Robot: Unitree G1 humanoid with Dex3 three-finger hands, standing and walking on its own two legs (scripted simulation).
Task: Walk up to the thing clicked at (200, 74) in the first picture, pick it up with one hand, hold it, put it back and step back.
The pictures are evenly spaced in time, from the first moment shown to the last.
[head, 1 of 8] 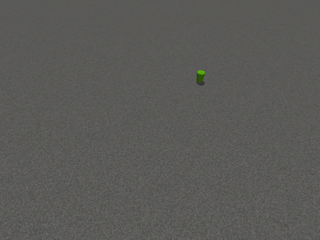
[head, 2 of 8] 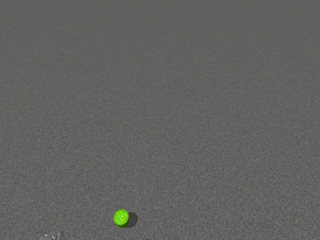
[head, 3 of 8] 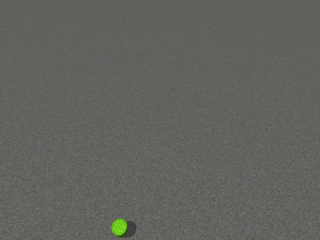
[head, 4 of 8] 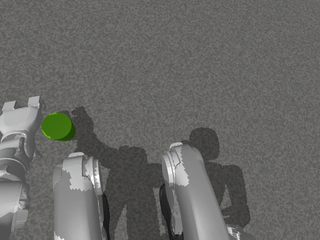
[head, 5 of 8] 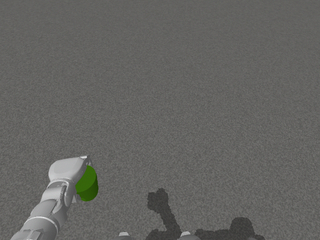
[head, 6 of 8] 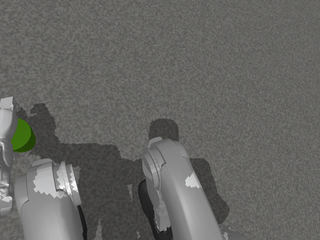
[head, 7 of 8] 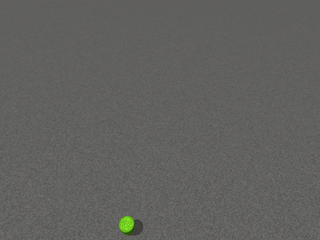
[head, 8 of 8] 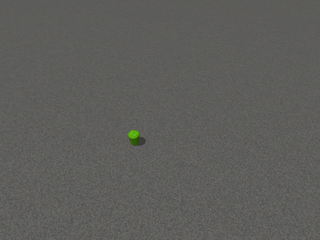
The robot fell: no
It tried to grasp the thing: yes
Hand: left
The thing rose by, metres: 0.63
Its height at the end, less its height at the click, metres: +0.00
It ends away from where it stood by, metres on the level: 0.02
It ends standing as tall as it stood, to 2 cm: yes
